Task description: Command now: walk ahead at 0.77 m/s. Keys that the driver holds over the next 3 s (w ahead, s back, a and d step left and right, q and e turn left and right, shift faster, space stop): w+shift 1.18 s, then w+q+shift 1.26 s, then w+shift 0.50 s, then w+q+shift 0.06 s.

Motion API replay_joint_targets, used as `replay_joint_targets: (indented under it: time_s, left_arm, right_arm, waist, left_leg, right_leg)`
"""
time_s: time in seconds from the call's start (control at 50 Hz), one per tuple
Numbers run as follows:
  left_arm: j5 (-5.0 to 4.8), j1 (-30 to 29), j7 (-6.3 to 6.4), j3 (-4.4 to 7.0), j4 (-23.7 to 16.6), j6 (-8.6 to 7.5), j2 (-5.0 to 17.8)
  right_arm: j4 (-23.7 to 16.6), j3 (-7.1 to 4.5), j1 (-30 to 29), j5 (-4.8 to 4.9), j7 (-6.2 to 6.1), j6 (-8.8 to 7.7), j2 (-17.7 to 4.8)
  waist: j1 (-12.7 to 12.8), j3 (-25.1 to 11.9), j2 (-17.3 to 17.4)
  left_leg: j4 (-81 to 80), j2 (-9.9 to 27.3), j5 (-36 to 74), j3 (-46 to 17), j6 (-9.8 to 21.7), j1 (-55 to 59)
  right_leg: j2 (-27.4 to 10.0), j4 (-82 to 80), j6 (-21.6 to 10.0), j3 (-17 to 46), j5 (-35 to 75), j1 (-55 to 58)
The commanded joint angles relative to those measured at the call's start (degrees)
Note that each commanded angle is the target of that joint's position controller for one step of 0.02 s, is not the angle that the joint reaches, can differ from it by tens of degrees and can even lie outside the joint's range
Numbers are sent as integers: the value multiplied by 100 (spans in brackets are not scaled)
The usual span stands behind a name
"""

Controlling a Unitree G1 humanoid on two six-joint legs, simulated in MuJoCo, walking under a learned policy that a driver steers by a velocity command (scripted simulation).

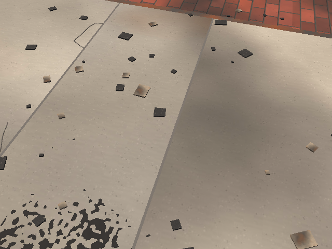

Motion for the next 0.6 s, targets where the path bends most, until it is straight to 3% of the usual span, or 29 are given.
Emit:
replay_joint_targets:
  time_s: [0.02,0.04,0.06,0.08,0.14,0.18,0.26,0.3,0.32,0.34,0.36,0.38,0.4,0.42,0.44,0.46,0.48,0.5,0.52,0.56,0.6]
  left_arm:
    - [-2,-1647,-126,-3,-1080,-243,370]
    - [29,-1365,-183,-7,-962,-228,350]
    - [136,-1278,-223,-14,-925,-167,322]
    - [163,-1288,-282,-49,-933,-91,240]
    - [91,-1993,-329,-122,-1266,39,204]
    - [52,-2539,-344,-201,-1529,43,149]
    - [-24,-3011,-327,-291,-1769,58,129]
    - [-15,-2827,-225,-255,-1758,52,255]
    - [-6,-2439,-163,-209,-1668,46,382]
    - [-15,-1559,-93,-124,-1436,36,586]
    - [-17,-281,-7,-9,-1031,32,796]
    - [99,748,90,142,-795,24,1241]
    - [244,681,78,235,-756,-6,1659]
    - [54,380,-5,211,-747,-6,1340]
    - [48,-206,-11,145,-718,-61,1042]
    - [35,-404,-30,83,-680,-124,731]
    - [39,-552,-14,25,-613,-166,538]
    - [29,-563,10,-53,-513,-195,345]
    - [-9,-518,18,-98,-437,-238,223]
    - [-112,-313,27,-102,-313,-333,314]
    - [-115,-71,0,-99,-276,-381,416]
  right_arm:
    - [185,-187,1390,-4,-110,91,-805]
    - [135,-144,1153,35,-87,63,-679]
    - [99,-81,1010,78,-84,23,-520]
    - [140,-31,1032,85,-93,-20,-389]
    - [341,-1,1474,134,-99,-108,-335]
    - [361,20,1512,149,-100,-144,-318]
    - [490,21,1704,226,-139,-205,-494]
    - [541,7,1768,205,-146,-184,-664]
    - [576,-26,1804,159,-182,-136,-805]
    - [602,-74,1769,90,-239,-55,-963]
    - [579,-109,1610,64,-279,37,-1049]
    - [467,-43,1647,34,-264,57,-707]
    - [206,158,2196,260,-78,-11,333]
    - [85,11,1593,290,-93,-107,-339]
    - [-140,-42,943,325,-120,-131,-481]
    - [-175,5,760,267,-114,-146,-393]
    - [-172,26,734,179,-81,-93,-249]
    - [-202,65,929,86,-18,-5,-109]
    - [-209,97,886,36,39,87,21]
    - [-437,140,378,-10,115,202,87]
    - [-758,172,-403,-16,139,225,-27]
  waist:
    - [-611,493,492]
    - [-332,450,360]
    - [-173,474,398]
    - [-117,528,565]
    - [-164,914,513]
    - [-169,1094,461]
    - [-149,1168,476]
    - [7,775,620]
    - [221,409,797]
    - [645,-108,965]
    - [1251,-709,897]
    - [1512,-1345,505]
    - [703,-1902,-1281]
    - [838,-1701,-784]
    - [573,-610,-408]
    - [428,-272,190]
    - [171,-30,311]
    - [-104,4,89]
    - [-208,172,32]
    - [-258,631,18]
    - [-120,978,105]
  left_leg:
    - [-2372,2058,-2861,-3745,920,2503]
    - [-2487,1762,-2323,-3113,827,2142]
    - [-2633,1533,-1866,-2670,736,1811]
    - [-2776,1369,-1531,-2323,715,1598]
    - [-3054,1103,-248,-1568,782,1473]
    - [-3225,938,603,-1090,779,1182]
    - [-3676,1134,2602,-543,749,1482]
    - [-2874,1205,5332,-272,658,2158]
    - [-2126,1271,6626,-192,600,2419]
    - [-983,1340,7300,-145,536,2407]
    - [612,1216,7039,-40,460,1951]
    - [2661,898,5108,-74,464,594]
    - [4825,-205,-565,-492,297,-1676]
    - [5257,-204,-545,-1233,519,-2271]
    - [5141,153,173,-1081,556,-2636]
    - [4818,371,466,-1032,553,-2405]
    - [4542,526,529,-1056,521,-2099]
    - [4319,619,514,-1074,433,-1792]
    - [4143,720,446,-1061,346,-1735]
    - [3762,901,583,-896,170,-2215]
    - [2967,963,1191,-592,47,-2628]
  right_leg:
    - [-214,2229,-287,120,882,-4253]
    - [-404,1970,-200,8,1152,-3853]
    - [-508,1746,-81,-71,1294,-3549]
    - [-546,1686,33,-186,1449,-3415]
    - [-496,1106,206,-523,1942,-3674]
    - [-387,19,245,-684,2365,-3229]
    - [-96,-1272,-99,-1062,2827,-2076]
    - [299,-1458,-316,-1264,2443,-1512]
    - [531,-1403,-407,-1314,2080,-1026]
    - [711,-1344,-512,-1245,1635,-115]
    - [753,-1646,-612,-1197,1436,1254]
    - [-235,-1541,-734,-69,-44,2829]
    - [-1884,-2595,-1298,3312,-2541,4038]
    - [-1780,-3616,-1161,4561,-2801,3647]
    - [-1600,-3589,-1032,3394,-1731,2782]
    - [-1443,-3623,-1005,2642,-704,1964]
    - [-1167,-3728,-836,2066,-266,1276]
    - [-1047,-3849,-790,1726,-188,763]
    - [-931,-4035,-774,1486,-180,426]
    - [-836,-4411,-808,1104,5,112]
    - [-626,-4728,-822,611,702,13]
